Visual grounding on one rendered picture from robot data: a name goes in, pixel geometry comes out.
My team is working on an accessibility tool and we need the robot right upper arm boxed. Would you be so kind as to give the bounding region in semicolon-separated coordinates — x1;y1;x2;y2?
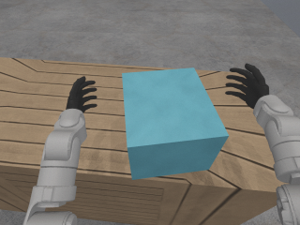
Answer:
276;184;300;225

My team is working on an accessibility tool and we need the robot left hand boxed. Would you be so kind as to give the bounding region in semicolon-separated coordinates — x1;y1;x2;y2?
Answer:
66;76;97;113

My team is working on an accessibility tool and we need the pedestal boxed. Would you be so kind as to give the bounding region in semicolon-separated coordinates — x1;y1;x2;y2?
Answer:
0;57;289;225

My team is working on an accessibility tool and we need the robot right hand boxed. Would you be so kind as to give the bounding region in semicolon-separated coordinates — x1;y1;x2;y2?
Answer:
225;63;269;109

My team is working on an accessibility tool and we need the robot right forearm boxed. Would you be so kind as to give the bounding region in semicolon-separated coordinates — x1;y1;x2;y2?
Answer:
253;95;300;184

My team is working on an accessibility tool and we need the robot left upper arm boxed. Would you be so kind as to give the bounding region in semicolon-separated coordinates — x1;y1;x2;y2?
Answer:
26;211;78;225

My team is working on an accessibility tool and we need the carton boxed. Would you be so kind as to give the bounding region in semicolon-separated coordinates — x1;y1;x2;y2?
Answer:
122;67;229;180

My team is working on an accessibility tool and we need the robot left forearm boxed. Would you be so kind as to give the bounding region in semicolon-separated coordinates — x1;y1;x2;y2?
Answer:
23;109;87;225

